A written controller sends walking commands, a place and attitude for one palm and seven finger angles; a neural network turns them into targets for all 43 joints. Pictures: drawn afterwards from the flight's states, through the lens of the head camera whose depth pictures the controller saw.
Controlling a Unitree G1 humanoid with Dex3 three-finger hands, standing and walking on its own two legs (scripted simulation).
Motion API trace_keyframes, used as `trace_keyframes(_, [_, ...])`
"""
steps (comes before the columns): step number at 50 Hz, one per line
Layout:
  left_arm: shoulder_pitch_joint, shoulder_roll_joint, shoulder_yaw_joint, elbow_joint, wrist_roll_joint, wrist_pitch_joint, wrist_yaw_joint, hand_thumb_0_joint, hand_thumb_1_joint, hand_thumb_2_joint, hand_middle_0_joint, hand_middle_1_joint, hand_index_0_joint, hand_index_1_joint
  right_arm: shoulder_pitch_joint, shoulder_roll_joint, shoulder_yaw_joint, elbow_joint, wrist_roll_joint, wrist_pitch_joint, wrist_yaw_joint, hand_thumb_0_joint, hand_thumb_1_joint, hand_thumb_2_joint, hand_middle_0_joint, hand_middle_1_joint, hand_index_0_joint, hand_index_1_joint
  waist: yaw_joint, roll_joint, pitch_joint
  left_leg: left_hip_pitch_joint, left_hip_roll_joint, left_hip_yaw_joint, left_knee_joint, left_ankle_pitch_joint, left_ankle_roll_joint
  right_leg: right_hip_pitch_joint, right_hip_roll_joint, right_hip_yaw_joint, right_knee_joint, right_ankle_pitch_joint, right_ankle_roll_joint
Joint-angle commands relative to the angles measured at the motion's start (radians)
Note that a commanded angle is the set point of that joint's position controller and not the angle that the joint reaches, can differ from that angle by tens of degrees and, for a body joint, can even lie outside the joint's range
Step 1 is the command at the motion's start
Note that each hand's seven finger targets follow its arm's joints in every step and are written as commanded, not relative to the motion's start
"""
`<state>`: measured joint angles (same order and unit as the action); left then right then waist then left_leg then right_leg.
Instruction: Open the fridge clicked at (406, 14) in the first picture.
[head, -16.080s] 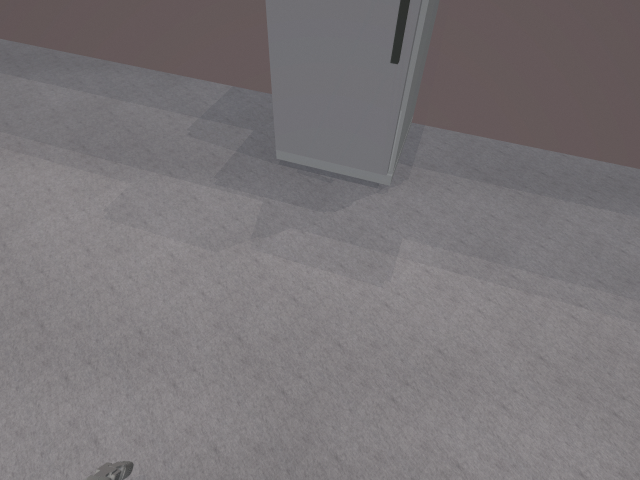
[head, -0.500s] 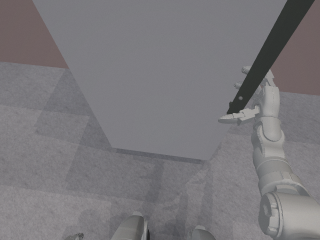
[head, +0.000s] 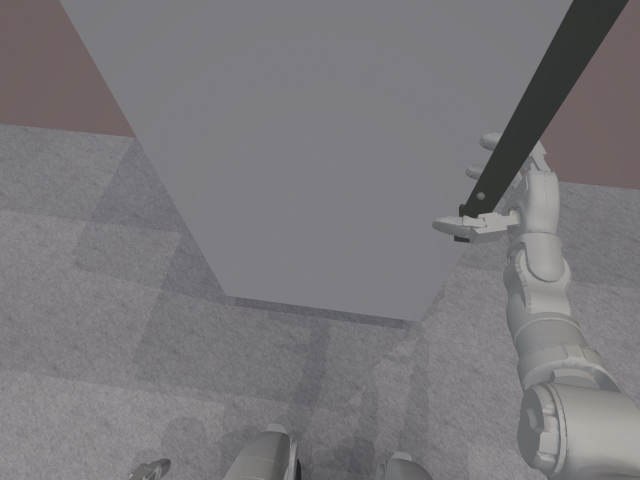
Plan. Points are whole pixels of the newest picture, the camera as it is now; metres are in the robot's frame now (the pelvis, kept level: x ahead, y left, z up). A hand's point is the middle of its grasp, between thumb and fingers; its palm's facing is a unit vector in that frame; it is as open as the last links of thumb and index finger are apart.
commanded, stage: grip the handle and tug to test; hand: right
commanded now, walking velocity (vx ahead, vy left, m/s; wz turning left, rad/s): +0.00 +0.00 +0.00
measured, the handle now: (532, 96) +0.52 -0.15 +0.18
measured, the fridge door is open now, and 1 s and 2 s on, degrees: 0 0 17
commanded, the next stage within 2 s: pull the door a little, standing still in 1.18 s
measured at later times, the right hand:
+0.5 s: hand (479, 193) +0.47 -0.13 +0.07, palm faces +0.02 +1.00 -0.01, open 6.0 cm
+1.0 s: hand (477, 194) +0.47 -0.13 +0.07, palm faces +0.03 +1.00 -0.01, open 6.1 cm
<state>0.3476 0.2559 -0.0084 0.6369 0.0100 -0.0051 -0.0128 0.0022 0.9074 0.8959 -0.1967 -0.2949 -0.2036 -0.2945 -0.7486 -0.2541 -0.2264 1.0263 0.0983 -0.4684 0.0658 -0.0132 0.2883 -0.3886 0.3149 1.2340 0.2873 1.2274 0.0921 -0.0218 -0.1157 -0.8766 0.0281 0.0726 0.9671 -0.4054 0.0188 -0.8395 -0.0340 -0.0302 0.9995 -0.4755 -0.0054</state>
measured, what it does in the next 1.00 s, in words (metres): stands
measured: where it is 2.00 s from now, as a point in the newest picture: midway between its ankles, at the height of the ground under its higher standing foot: outside the picture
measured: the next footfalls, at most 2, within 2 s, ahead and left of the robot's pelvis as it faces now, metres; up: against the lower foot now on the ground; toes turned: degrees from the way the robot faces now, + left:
none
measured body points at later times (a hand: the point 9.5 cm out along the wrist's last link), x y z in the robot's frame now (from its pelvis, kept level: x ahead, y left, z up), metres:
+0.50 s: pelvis +0.01 -0.01 +0.00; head +0.11 +0.00 +0.44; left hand +0.05 +0.25 -0.12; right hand +0.46 -0.18 +0.07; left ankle +0.03 +0.11 -0.67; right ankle +0.00 -0.12 -0.67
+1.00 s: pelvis +0.03 +0.00 +0.01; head +0.12 +0.01 +0.45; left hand +0.07 +0.26 -0.11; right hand +0.46 -0.18 +0.07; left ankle +0.03 +0.11 -0.67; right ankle +0.00 -0.12 -0.67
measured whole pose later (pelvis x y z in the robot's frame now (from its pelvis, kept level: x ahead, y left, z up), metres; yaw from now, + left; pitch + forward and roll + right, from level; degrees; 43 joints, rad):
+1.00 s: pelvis +0.03 +0.00 +0.01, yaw +2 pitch +19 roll +1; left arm 0.37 0.25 0.01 0.60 0.00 0.00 -0.03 0.00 0.91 0.90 -0.20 -0.29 -0.20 -0.29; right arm -0.53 -0.22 -0.22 0.76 0.13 -0.39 0.02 0.01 -0.70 -0.77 0.31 1.40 0.30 1.40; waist 0.09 -0.03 -0.14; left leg -0.81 0.01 0.04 0.91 -0.41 0.01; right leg -0.76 -0.05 -0.06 0.93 -0.49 -0.01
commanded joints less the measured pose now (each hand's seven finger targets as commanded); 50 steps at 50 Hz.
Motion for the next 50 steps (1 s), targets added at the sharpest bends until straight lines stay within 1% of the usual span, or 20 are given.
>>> trace_keyframes(1, [0.120,0.144,0.057,-0.086,0.005,-0.021,0.010,0.000,0.900,0.900,-0.200,-0.300,-0.200,-0.300,-0.415,-0.138,-0.011,-0.243,0.009,-0.062,0.023,0.000,-0.107,-0.560,0.365,1.287,0.365,1.287,0.028,-0.014,-0.455,0.291,-0.053,-0.043,-0.094,0.356,0.005,0.210,0.043,0.039,-0.112,0.338,-0.013])
trace_keyframes(3, [0.119,0.144,0.055,-0.082,0.003,-0.016,0.009,0.000,0.900,0.900,-0.200,-0.300,-0.200,-0.300,-0.395,-0.150,-0.021,-0.220,0.008,-0.054,0.023,0.000,-0.200,-0.600,0.375,1.300,0.375,1.300,0.028,0.016,-0.425,0.297,-0.052,-0.044,-0.095,0.363,0.001,0.179,0.040,0.035,-0.112,0.333,-0.011])
trace_keyframes(6, [0.117,0.142,0.057,-0.094,0.003,-0.018,0.006,0.000,0.900,0.900,-0.200,-0.300,-0.200,-0.300,-0.396,-0.126,0.001,-0.258,0.006,-0.054,0.021,0.000,-0.340,-0.660,0.390,1.320,0.390,1.320,0.028,-0.018,-0.434,0.287,-0.054,-0.041,-0.095,0.348,0.005,0.200,0.041,0.038,-0.117,0.331,-0.011])
trace_keyframes(8, [0.121,0.145,0.057,-0.084,0.001,-0.013,0.008,0.000,0.900,0.900,-0.200,-0.300,-0.200,-0.300,-0.383,-0.146,-0.020,-0.217,0.005,-0.046,0.016,0.000,-0.433,-0.700,0.400,1.333,0.400,1.333,0.031,0.028,-0.397,0.285,-0.053,-0.043,-0.103,0.337,0.000,0.168,0.039,0.035,-0.118,0.307,-0.012])
trace_keyframes(9, [0.115,0.142,0.055,-0.087,0.002,-0.014,0.006,0.000,0.900,0.900,-0.200,-0.300,-0.200,-0.300,-0.408,-0.115,0.009,-0.233,0.004,-0.047,0.019,0.000,-0.480,-0.720,0.405,1.340,0.405,1.340,0.040,0.003,-0.396,0.281,-0.052,-0.046,-0.106,0.325,-0.001,0.166,0.042,0.031,-0.119,0.289,-0.013])
trace_keyframes(11, [0.124,0.147,0.059,-0.090,0.003,-0.013,0.010,0.000,0.900,0.900,-0.200,-0.300,-0.200,-0.300,-0.413,-0.151,-0.015,-0.238,-0.002,-0.049,0.015,0.000,-0.573,-0.760,0.415,1.353,0.415,1.353,0.035,0.010,-0.412,0.284,-0.054,-0.043,-0.100,0.330,0.004,0.179,0.040,0.037,-0.118,0.306,-0.013])
trace_keyframes(14, [0.122,0.145,0.057,-0.079,0.003,-0.013,0.010,0.000,0.900,0.900,-0.200,-0.300,-0.200,-0.300,-0.423,-0.139,-0.012,-0.206,0.000,-0.043,0.014,0.000,-0.713,-0.820,0.430,1.373,0.430,1.373,0.043,0.013,-0.390,0.267,-0.053,-0.045,-0.107,0.310,0.000,0.165,0.041,0.034,-0.115,0.280,-0.013])
trace_keyframes(18, [0.128,0.144,0.059,-0.081,0.005,-0.014,0.008,0.000,0.900,0.900,-0.200,-0.300,-0.200,-0.300,-0.423,-0.124,-0.003,-0.237,0.003,-0.051,0.012,0.000,-0.900,-0.900,0.450,1.400,0.450,1.400,0.037,-0.015,-0.442,0.259,-0.054,-0.035,-0.092,0.339,0.003,0.217,0.037,0.044,-0.112,0.343,-0.007])
trace_keyframes(21, [0.133,0.146,0.061,-0.089,0.008,-0.016,0.004,0.000,0.900,0.900,-0.200,-0.300,-0.200,-0.300,-0.394,-0.129,-0.009,-0.280,0.006,-0.055,0.009,0.000,-0.900,-0.900,0.450,1.400,0.450,1.400,0.026,-0.031,-0.475,0.269,-0.058,-0.032,-0.085,0.367,0.006,0.247,0.035,0.046,-0.110,0.392,-0.006])
trace_keyframes(23, [0.128,0.145,0.059,-0.084,0.006,-0.013,0.004,0.000,0.900,0.900,-0.200,-0.300,-0.200,-0.300,-0.378,-0.134,-0.011,-0.260,0.002,-0.049,0.005,0.000,-0.900,-0.900,0.450,1.400,0.450,1.400,0.031,0.011,-0.437,0.282,-0.056,-0.036,-0.093,0.368,0.001,0.207,0.034,0.040,-0.112,0.367,-0.008])
trace_keyframes(25, [0.126,0.142,0.063,-0.090,0.006,-0.012,0.002,0.000,0.900,0.900,-0.200,-0.300,-0.200,-0.300,-0.377,-0.119,0.003,-0.293,-0.005,-0.051,0.004,0.000,-0.900,-0.900,0.450,1.400,0.450,1.400,0.029,-0.018,-0.453,0.288,-0.057,-0.039,-0.095,0.376,0.002,0.223,0.036,0.036,-0.115,0.372,-0.008])
trace_keyframes(27, [0.129,0.145,0.063,-0.091,0.004,-0.011,0.003,0.000,0.900,0.900,-0.200,-0.300,-0.200,-0.300,-0.339,-0.146,-0.020,-0.294,-0.005,-0.052,0.003,0.000,-0.900,-0.900,0.450,1.400,0.450,1.400,0.017,-0.002,-0.459,0.296,-0.057,-0.036,-0.090,0.389,0.004,0.231,0.032,0.039,-0.116,0.396,-0.006])
trace_keyframes(29, [0.122,0.136,0.064,-0.095,0.003,-0.012,-0.001,0.000,0.900,0.900,-0.200,-0.300,-0.200,-0.300,-0.341,-0.101,0.018,-0.336,-0.002,-0.054,0.004,0.000,-0.900,-0.900,0.450,1.400,0.450,1.400,0.021,-0.038,-0.454,0.290,-0.057,-0.035,-0.095,0.400,0.004,0.252,0.032,0.034,-0.119,0.413,-0.004])
trace_keyframes(32, [0.125,0.140,0.065,-0.096,0.004,-0.015,-0.001,0.000,0.900,0.900,-0.200,-0.300,-0.200,-0.300,-0.313,-0.126,-0.003,-0.354,-0.002,-0.055,0.000,0.000,-0.900,-0.900,0.450,1.400,0.450,1.400,0.009,-0.037,-0.474,0.309,-0.058,-0.036,-0.092,0.414,0.006,0.261,0.030,0.037,-0.121,0.435,-0.003])
trace_keyframes(34, [0.120,0.135,0.067,-0.100,0.004,-0.017,-0.003,0.000,0.900,0.900,-0.200,-0.300,-0.200,-0.300,-0.285,-0.087,0.026,-0.380,0.002,-0.055,0.001,0.000,-0.900,-0.900,0.450,1.400,0.450,1.400,0.011,-0.028,-0.474,0.317,-0.059,-0.035,-0.096,0.436,0.004,0.273,0.028,0.032,-0.121,0.458,-0.003])
trace_keyframes(40, [0.118,0.134,0.070,-0.101,0.000,-0.019,-0.006,0.000,0.900,0.900,-0.200,-0.300,-0.200,-0.300,-0.216,-0.099,0.017,-0.422,0.003,-0.049,-0.001,0.000,-0.900,-0.900,0.450,1.400,0.450,1.400,0.001,-0.019,-0.458,0.353,-0.057,-0.039,-0.100,0.480,0.004,0.263,0.026,0.025,-0.127,0.486,-0.004])
trace_keyframes(42, [0.116,0.130,0.073,-0.112,-0.001,-0.022,-0.009,0.000,0.900,0.900,-0.200,-0.300,-0.200,-0.300,-0.147,-0.072,0.031,-0.449,0.008,-0.045,0.002,0.000,-0.900,-0.900,0.450,1.400,0.450,1.400,-0.010,-0.029,-0.477,0.361,-0.057,-0.037,-0.100,0.500,0.004,0.284,0.025,0.021,-0.129,0.523,-0.005])
trace_keyframes(44, [0.114,0.129,0.072,-0.113,-0.002,-0.020,-0.010,0.000,0.900,0.900,-0.200,-0.300,-0.200,-0.300,-0.126,-0.069,0.038,-0.464,0.010,-0.036,0.003,0.000,-0.900,-0.900,0.450,1.400,0.450,1.400,-0.009,-0.019,-0.450,0.371,-0.057,-0.036,-0.105,0.513,0.003,0.276,0.024,0.019,-0.135,0.530,-0.005])
trace_keyframes(47, [0.113,0.124,0.075,-0.128,-0.003,-0.022,-0.014,0.000,0.900,0.900,-0.200,-0.300,-0.200,-0.300,-0.036,-0.061,0.040,-0.528,0.018,-0.031,0.006,0.000,-0.900,-0.900,0.450,1.400,0.450,1.400,-0.032,-0.027,-0.492,0.417,-0.054,-0.041,-0.104,0.570,0.005,0.296,0.023,0.016,-0.139,0.597,-0.008])
trace_keyframes(50, [0.106,0.121,0.075,-0.139,-0.004,-0.021,-0.017,0.000,0.900,0.900,-0.200,-0.300,-0.200,-0.300,0.039,-0.053,0.048,-0.570,0.025,-0.017,0.012,0.000,-0.900,-0.900,0.450,1.400,0.450,1.400,-0.034,0.005,-0.468,0.463,-0.051,-0.046,-0.112,0.619,0.003,0.268,0.025,0.004,-0.150,0.599,-0.014])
